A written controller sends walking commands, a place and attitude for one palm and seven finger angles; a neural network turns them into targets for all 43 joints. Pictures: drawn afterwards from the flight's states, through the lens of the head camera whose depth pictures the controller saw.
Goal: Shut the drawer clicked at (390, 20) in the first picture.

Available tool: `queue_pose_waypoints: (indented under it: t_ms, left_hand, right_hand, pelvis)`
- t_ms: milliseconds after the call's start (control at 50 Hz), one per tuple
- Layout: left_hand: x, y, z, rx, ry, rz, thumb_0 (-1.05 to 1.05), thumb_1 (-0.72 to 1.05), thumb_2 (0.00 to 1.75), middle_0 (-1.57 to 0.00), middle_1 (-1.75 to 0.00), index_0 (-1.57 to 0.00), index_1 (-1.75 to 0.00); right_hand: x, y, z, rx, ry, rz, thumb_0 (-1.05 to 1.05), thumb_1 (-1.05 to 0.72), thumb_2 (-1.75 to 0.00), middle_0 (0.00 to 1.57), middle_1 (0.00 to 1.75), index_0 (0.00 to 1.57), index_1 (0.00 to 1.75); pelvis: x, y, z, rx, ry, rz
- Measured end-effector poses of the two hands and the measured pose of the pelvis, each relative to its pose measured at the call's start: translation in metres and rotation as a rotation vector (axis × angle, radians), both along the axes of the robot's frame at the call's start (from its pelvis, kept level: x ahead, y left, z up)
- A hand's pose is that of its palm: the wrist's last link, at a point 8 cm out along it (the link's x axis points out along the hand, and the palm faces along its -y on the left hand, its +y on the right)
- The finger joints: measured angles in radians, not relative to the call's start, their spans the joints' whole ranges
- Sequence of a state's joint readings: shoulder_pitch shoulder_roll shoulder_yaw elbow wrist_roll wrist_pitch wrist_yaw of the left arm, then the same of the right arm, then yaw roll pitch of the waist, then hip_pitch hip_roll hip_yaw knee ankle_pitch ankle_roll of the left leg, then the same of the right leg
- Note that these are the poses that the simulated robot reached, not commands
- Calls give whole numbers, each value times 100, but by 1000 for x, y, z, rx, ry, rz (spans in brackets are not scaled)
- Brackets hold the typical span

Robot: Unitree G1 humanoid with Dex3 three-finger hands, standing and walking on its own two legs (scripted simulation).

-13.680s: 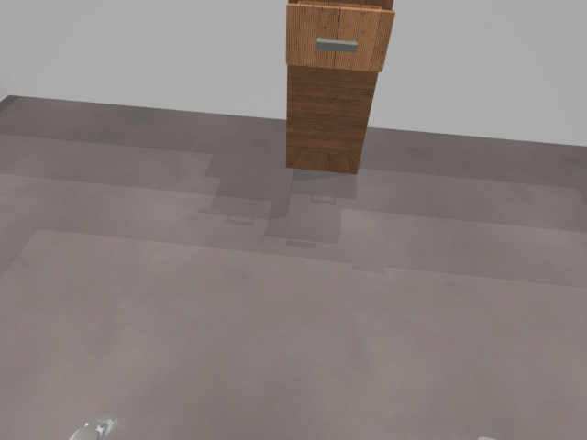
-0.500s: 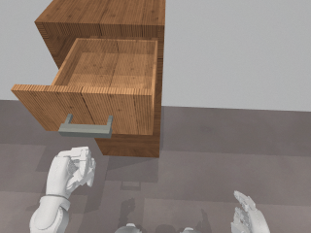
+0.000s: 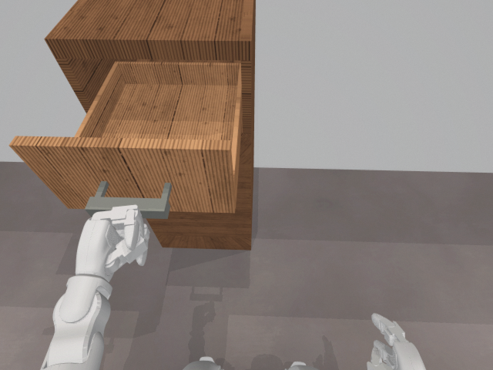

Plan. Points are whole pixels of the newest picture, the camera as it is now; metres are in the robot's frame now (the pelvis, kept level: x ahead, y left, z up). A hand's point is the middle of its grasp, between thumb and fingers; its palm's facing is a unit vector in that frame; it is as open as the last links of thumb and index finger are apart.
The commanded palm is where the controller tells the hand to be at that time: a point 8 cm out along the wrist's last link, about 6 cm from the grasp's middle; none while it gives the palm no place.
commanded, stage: push the drawer shut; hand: left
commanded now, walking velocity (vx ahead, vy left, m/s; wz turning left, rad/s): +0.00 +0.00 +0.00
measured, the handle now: (132, 197) +0.38 +0.21 +0.06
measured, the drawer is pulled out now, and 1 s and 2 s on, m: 0.23 0.10 0.00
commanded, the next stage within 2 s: none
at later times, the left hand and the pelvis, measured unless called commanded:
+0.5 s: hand (148, 211) +0.35 +0.18 +0.05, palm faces -0.02 -1.00 -0.04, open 3.0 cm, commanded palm +0.34 +0.23 +0.06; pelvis -0.01 +0.01 +0.00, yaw +0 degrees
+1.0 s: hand (158, 175) +0.43 +0.17 +0.05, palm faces -0.01 -1.00 -0.03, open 2.9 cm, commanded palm +0.41 +0.22 +0.06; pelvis -0.01 +0.02 -0.01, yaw -1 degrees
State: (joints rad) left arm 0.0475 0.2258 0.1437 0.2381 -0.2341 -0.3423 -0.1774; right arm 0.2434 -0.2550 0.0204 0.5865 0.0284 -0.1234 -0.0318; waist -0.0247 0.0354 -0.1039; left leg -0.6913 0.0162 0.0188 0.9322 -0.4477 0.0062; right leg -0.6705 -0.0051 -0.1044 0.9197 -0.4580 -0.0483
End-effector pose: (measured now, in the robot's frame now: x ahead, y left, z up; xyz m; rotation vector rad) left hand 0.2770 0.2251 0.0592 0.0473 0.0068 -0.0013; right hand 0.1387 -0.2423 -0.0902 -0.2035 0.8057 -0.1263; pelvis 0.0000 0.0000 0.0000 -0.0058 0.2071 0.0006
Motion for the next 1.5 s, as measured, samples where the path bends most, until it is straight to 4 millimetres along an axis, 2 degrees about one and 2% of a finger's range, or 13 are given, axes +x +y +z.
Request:
queue_pose_waypoints:
  t_ms: [280,500,820,1060,1500]
  left_hand:
    - [23,4,-4,-3,-12,-7,-2,82,91,-140,-160,-140,-160]
    - [57,4,-3,-9,-7,-14,-1,82,91,-140,-160,-140,-160]
    - [104,4,-3,-19,-2,-19,-1,83,89,-140,-160,-140,-160]
    - [138,1,-4,-19,-1,0,-2,83,90,-140,-160,-140,-160]
    - [184,-3,-2,-15,3,20,-1,86,92,-140,-160,-140,-160]
  right_hand:
    - [-15,-6,-4,-27,53,-22,1,-91,-90,20,30,20,30]
    - [-38,-1,-9,-23,111,-42,1,-91,-90,20,30,20,30]
    - [-81,0,-14,-34,254,-105,1,-91,-90,20,30,20,30]
    - [-98,2,-22,-34,336,-128,1,-91,-90,20,30,20,30]
    - [-133,-4,-29,-38,463,-170,0,-91,-90,21,30,20,30]
  pelvis:
    - [-8,1,0,0,2,1]
    - [-14,7,-1,-5,9,-4]
    - [-11,16,-2,-10,43,-20]
    - [-9,19,-6,-13,80,-25]
    - [-9,14,-13,-18,132,-28]
